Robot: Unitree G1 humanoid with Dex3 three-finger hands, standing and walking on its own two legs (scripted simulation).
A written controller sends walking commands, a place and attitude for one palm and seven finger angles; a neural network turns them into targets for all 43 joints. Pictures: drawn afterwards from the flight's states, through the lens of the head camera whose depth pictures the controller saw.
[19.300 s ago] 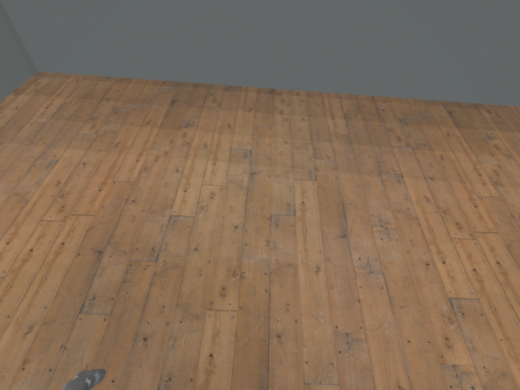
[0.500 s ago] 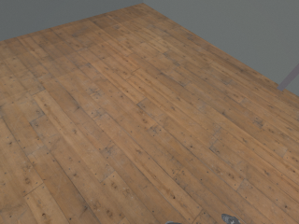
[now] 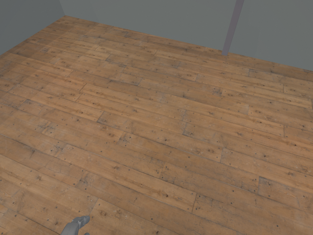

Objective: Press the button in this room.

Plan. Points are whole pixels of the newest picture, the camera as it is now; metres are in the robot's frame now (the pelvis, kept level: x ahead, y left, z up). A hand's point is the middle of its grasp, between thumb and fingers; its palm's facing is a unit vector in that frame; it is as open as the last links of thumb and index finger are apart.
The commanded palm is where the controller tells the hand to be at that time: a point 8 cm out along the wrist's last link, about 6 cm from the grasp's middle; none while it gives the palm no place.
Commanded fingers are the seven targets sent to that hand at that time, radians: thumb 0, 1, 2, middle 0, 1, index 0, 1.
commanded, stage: turn or walk to find it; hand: left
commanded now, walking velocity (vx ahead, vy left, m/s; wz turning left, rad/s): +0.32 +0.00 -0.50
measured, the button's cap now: out of the picture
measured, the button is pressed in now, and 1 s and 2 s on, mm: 0 0 0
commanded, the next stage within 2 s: stand and wait in 1.82 s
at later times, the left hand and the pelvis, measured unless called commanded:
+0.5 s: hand out of the picture +0.07 +0.14 -0.14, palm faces -0.07 -0.97 -0.23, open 7.3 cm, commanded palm none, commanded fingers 0.00 0.90 0.90 -0.20 -0.30 -0.20 -0.30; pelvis +0.15 -0.04 +0.01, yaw -11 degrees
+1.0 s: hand (134, 121) +0.54 +0.10 -0.15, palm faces -0.33 -0.92 -0.20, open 7.3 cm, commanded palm none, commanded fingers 0.00 0.90 0.90 -0.20 -0.30 -0.20 -0.30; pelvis +0.37 -0.04 +0.01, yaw -20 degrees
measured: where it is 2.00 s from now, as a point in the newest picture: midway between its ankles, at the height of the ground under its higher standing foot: (193, 146)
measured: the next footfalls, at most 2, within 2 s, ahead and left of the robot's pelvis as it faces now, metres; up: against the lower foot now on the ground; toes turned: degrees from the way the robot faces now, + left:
right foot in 0.02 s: +0.03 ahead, -0.10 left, +0.00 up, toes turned -7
left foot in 0.62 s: +0.38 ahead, +0.03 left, +0.00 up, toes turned -7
